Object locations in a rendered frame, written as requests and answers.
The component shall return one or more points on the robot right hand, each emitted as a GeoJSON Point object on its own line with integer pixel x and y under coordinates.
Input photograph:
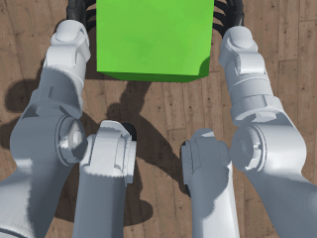
{"type": "Point", "coordinates": [234, 15]}

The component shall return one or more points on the robot right shin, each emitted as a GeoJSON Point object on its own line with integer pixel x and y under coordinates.
{"type": "Point", "coordinates": [224, 150]}

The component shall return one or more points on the left robot upper arm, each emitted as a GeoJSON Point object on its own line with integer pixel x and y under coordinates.
{"type": "Point", "coordinates": [45, 149]}

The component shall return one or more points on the robot left hand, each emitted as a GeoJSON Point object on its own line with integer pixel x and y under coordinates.
{"type": "Point", "coordinates": [76, 11]}

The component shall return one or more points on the carton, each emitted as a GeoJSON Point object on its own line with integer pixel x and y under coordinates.
{"type": "Point", "coordinates": [154, 40]}

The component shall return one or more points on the right robot forearm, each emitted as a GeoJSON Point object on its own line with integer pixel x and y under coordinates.
{"type": "Point", "coordinates": [247, 81]}

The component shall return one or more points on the robot left shin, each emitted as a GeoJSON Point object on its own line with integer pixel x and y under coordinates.
{"type": "Point", "coordinates": [107, 125]}

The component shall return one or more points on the robot shin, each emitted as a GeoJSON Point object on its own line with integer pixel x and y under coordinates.
{"type": "Point", "coordinates": [107, 125]}
{"type": "Point", "coordinates": [224, 150]}

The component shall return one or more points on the right robot upper arm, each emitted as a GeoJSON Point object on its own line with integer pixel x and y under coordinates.
{"type": "Point", "coordinates": [272, 157]}

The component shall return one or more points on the left robot forearm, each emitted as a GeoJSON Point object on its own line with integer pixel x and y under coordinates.
{"type": "Point", "coordinates": [63, 74]}

